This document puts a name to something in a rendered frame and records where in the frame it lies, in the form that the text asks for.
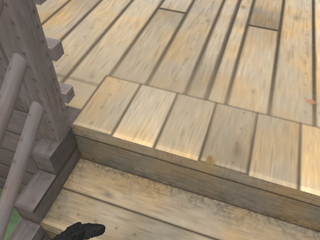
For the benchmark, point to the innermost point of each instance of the left robot hand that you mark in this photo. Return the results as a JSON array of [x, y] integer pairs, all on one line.
[[79, 231]]

